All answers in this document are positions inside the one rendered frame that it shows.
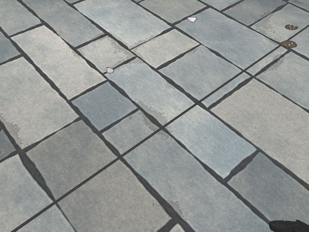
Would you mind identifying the robot right hand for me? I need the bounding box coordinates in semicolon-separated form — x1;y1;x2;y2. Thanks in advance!
268;219;309;232

